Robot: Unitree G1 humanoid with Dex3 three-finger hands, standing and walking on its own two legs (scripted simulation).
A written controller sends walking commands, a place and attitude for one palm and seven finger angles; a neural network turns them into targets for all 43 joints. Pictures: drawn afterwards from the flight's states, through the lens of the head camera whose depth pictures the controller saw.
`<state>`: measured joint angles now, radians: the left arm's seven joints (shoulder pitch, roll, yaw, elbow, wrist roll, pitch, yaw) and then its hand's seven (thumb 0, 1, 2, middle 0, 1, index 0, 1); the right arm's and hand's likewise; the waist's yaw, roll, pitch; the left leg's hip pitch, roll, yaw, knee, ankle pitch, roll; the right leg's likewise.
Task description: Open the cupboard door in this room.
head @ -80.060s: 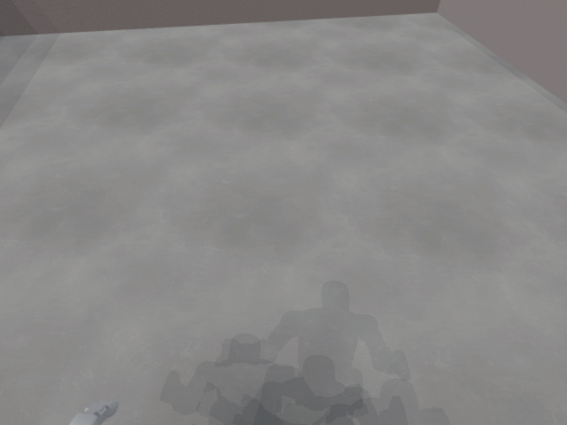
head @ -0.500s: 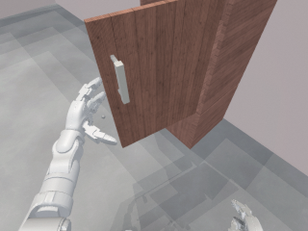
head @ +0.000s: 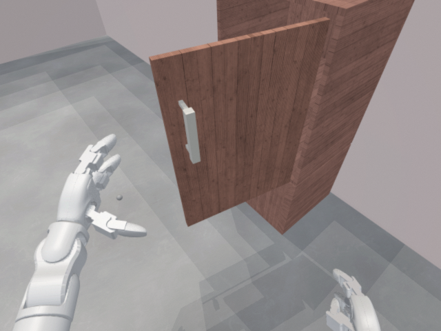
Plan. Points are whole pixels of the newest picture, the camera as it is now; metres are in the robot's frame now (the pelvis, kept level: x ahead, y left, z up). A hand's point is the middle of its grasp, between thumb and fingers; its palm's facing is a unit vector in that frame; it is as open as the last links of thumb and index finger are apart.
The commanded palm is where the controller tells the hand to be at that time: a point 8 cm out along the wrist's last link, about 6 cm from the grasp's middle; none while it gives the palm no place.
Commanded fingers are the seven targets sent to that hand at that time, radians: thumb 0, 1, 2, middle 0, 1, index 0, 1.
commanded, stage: draw the hand back to the body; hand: left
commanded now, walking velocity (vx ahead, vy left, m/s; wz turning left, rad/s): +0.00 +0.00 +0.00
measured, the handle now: (188, 132) +0.51 +0.11 +0.09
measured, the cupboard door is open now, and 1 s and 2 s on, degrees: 77 77 77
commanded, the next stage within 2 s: step back with the hand held close in 0.98 s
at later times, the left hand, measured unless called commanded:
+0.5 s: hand (67, 201) +0.26 +0.25 +0.16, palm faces +0.38 -0.85 -0.36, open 10.3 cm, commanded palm +0.21 +0.29 +0.18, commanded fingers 0.00 0.76 0.84 -0.19 -0.30 -0.19 -0.30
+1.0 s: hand (59, 203) +0.25 +0.25 +0.17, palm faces +0.42 -0.83 -0.37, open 7.4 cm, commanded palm +0.20 +0.29 +0.18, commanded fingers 0.00 0.90 0.90 -0.20 -0.30 -0.20 -0.30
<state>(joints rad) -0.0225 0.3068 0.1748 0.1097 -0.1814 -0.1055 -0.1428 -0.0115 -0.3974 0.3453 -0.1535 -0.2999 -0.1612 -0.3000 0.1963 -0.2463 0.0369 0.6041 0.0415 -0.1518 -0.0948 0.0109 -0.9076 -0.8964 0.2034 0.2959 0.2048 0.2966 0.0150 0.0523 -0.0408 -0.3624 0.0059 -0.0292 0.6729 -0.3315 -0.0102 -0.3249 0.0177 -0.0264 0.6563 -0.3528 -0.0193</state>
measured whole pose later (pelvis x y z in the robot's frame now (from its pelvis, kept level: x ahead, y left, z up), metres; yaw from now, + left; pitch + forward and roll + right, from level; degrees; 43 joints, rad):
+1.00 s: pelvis +0.03 +0.00 +0.02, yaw -1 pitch -3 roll +0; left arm 0.36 0.33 0.32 -0.27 -0.05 -0.11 0.11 0.01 0.88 0.90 -0.21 -0.30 -0.21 -0.30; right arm 0.18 -0.22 0.02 0.67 0.00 -0.13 -0.09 0.01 -0.91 -0.90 0.20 0.30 0.21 0.30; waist 0.05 0.06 0.01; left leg -0.10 0.02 0.00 0.40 -0.25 -0.01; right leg -0.07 0.03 0.00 0.38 -0.26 -0.02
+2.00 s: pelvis -0.13 +0.02 +0.00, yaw +6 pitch -1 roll +0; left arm 0.52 0.40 0.44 -0.54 -0.02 -0.25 0.14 0.01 0.88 0.90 -0.21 -0.30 -0.22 -0.30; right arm 0.24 -0.22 0.00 0.64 0.00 -0.12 -0.06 0.01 -0.91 -0.90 0.21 0.30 0.21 0.30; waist 0.02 -0.03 0.04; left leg -0.43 -0.01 0.03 0.69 -0.42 0.01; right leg -0.44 0.02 0.07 0.62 -0.18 0.02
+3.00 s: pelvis -0.27 -0.05 +0.02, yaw -4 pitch +0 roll +2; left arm 0.50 0.38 0.41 -0.31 -0.02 -0.25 0.17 0.01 0.88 0.90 -0.21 -0.30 -0.22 -0.30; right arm 0.25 -0.22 0.00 0.68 0.01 -0.12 -0.08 0.01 -0.91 -0.90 0.20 0.30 0.21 0.30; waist 0.00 0.02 -0.01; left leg -0.32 0.02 0.04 0.63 -0.30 0.01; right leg -0.17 0.06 -0.05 0.45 -0.28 -0.10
